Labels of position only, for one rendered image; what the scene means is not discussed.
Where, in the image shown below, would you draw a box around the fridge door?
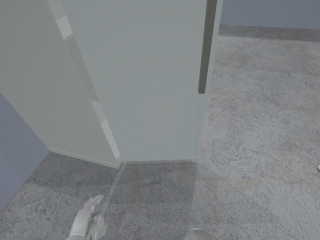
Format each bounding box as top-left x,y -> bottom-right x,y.
60,0 -> 224,162

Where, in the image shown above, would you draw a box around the robot right thigh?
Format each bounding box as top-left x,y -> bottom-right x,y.
183,230 -> 214,240

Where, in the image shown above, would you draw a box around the handle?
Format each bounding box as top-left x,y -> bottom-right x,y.
198,0 -> 217,94

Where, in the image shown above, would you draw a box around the left robot hand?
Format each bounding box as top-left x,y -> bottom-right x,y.
69,194 -> 107,240

